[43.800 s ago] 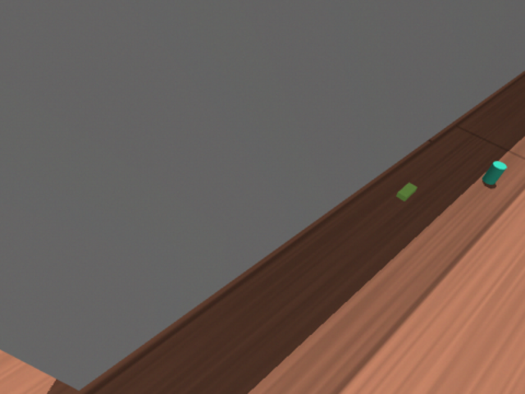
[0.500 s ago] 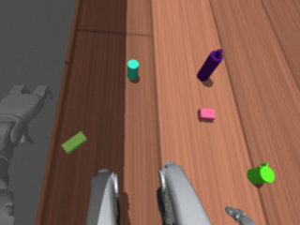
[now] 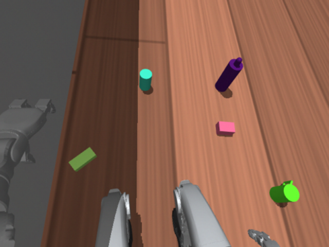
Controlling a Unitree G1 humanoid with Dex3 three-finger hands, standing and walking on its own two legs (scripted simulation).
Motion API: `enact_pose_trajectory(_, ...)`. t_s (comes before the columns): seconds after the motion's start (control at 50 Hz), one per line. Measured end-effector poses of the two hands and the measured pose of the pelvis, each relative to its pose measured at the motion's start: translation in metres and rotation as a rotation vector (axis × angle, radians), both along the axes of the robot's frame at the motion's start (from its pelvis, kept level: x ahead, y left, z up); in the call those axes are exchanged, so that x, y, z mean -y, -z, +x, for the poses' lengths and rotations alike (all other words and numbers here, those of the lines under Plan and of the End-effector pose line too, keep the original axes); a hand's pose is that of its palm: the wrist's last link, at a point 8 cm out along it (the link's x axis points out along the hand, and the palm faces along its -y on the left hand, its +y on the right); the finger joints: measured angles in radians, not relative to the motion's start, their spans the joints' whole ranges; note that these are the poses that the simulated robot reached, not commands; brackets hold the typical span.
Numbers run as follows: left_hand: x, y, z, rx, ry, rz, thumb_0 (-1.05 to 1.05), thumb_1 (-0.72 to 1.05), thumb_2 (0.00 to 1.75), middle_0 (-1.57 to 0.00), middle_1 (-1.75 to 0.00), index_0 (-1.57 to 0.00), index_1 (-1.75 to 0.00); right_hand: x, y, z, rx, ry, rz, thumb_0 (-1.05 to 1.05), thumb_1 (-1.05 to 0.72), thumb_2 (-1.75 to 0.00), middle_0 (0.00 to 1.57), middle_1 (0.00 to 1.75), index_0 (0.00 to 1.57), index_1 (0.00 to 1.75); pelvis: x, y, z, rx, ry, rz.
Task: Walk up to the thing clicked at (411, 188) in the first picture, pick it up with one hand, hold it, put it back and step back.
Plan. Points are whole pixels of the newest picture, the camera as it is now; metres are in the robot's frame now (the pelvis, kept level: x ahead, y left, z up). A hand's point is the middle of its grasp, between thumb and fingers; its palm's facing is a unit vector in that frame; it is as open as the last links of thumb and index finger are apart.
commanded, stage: go down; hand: left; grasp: from above
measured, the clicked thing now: (83, 159) +0.47 +0.28 -0.55
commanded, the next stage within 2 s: approach in 0.68 s
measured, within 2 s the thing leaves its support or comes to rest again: neither
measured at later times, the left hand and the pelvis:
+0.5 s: hand (30, 137) +0.41 +0.30 -0.08, palm faces -0.46 +0.01 -0.89, open 14.2 cm; pelvis +0.00 +0.00 +0.01, yaw +0 degrees
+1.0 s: hand (31, 137) +0.42 +0.30 -0.09, palm faces -0.46 +0.01 -0.89, open 14.3 cm; pelvis +0.00 +0.00 +0.00, yaw +0 degrees
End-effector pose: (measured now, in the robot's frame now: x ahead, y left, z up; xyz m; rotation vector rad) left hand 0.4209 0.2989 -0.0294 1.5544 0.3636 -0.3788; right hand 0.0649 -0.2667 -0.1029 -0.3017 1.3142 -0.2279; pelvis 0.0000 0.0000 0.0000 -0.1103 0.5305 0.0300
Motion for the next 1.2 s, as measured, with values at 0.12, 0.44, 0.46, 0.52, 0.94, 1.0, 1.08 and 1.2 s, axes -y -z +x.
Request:
enact_pose_trajectory(0.12, 0.001, 0.005, -0.002, 0.009, 0.01, 0.0, 0.0, -0.56, 1.03, -0.07, -0.99, -0.06, -1.0, 0.0, 0.004, 0.005, 0.003, -0.012, 0.001, 0.01, -0.92, -0.91, 0.2, 0.3, 0.21, 0.3, 0.0, 0.003, 0.001, -0.004, -0.001, -0.001)
enact_pose_trajectory(0.44, 0.001, -0.008, 0.0, 0.013, -0.027, 0.007, 0.0, -0.54, 1.02, -0.09, -0.98, -0.08, -0.99, 0.0, -0.005, 0.007, 0.006, 0.006, 0.015, 0.01, -0.92, -0.91, 0.2, 0.3, 0.21, 0.3, 0.003, -0.008, 0.002, 0.006, 0.0, 0.002)
enact_pose_trajectory(0.46, 0.001, -0.008, -0.001, 0.006, -0.028, 0.007, 0.0, -0.54, 1.02, -0.09, -0.98, -0.08, -0.99, 0.0, -0.006, 0.006, 0.006, 0.006, 0.014, 0.01, -0.92, -0.91, 0.2, 0.3, 0.21, 0.3, 0.003, -0.009, 0.003, 0.005, 0.001, 0.003)
enact_pose_trajectory(0.52, 0.0, -0.005, -0.003, -0.012, -0.024, 0.002, 0.0, -0.54, 1.01, -0.09, -0.98, -0.08, -0.99, 0.002, -0.007, 0.006, 0.005, 0.003, 0.009, 0.01, -0.92, -0.91, 0.2, 0.3, 0.21, 0.3, 0.004, -0.008, 0.004, 0.003, 0.001, 0.004)
enact_pose_trajectory(0.94, -0.002, -0.003, 0.002, 0.022, -0.04, 0.014, 0.0, -0.56, 1.03, -0.08, -0.99, -0.07, -1.01, -0.002, -0.002, 0.007, -0.002, -0.006, 0.019, 0.01, -0.92, -0.91, 0.2, 0.3, 0.21, 0.3, 0.002, -0.006, 0.0, 0.004, -0.002, -0.002)
enact_pose_trajectory(1.0, -0.002, 0.005, 0.002, -0.004, -0.047, 0.016, 0.0, -0.56, 1.02, -0.08, -1.0, -0.07, -1.02, -0.001, -0.003, 0.004, -0.001, -0.009, 0.014, 0.01, -0.92, -0.91, 0.2, 0.3, 0.21, 0.3, 0.003, -0.003, 0.001, -0.008, 0.0, 0.0)
enact_pose_trajectory(1.08, 0.0, 0.034, 0.002, -0.055, -0.027, 0.014, 0.0, -0.57, 1.02, -0.08, -1.01, -0.07, -1.02, 0.007, 0.008, -0.001, -0.012, -0.022, -0.007, 0.01, -0.91, -0.91, 0.2, 0.3, 0.21, 0.3, 0.004, 0.012, 0.0, -0.029, 0.004, -0.001)
enact_pose_trajectory(1.2, 0.008, 0.101, 0.005, -0.075, 0.06, -0.026, 0.0, -0.58, 0.98, -0.07, -1.02, -0.07, -1.02, 0.021, 0.048, -0.011, -0.068, -0.063, -0.047, 0.01, -0.91, -0.91, 0.2, 0.3, 0.21, 0.3, 0.005, 0.061, -0.007, -0.079, 0.016, -0.011)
